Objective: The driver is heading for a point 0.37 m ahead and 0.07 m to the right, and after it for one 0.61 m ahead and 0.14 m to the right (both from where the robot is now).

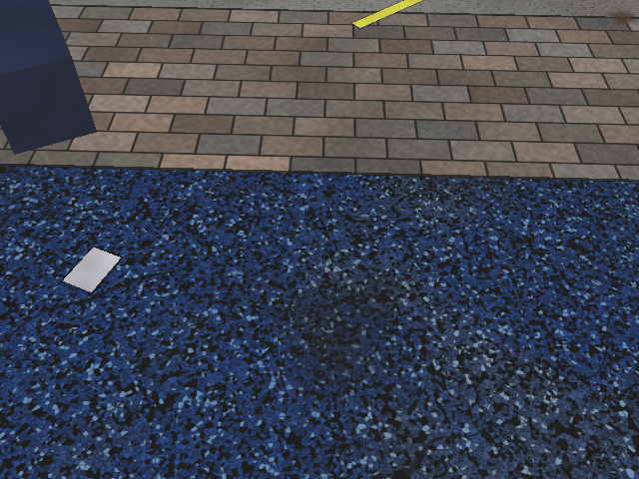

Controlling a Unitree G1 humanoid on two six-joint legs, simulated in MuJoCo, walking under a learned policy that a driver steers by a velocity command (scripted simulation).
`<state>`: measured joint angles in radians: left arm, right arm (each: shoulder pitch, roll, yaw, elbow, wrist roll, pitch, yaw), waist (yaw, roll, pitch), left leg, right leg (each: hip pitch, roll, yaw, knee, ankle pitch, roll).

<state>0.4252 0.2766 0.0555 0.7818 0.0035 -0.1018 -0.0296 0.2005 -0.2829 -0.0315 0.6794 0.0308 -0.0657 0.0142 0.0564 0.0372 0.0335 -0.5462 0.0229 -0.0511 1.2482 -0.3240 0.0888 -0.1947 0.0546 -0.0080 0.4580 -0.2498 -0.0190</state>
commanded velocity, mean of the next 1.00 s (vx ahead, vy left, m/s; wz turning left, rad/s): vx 0.41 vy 0.00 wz -0.38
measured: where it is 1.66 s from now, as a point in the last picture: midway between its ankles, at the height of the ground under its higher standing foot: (342, 448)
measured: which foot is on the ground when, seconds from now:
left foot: up 0.00-0.28, down 0.30-0.72, up 0.74-1.00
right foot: down 0.00-0.28, up 0.30-0.70, down 0.72-1.00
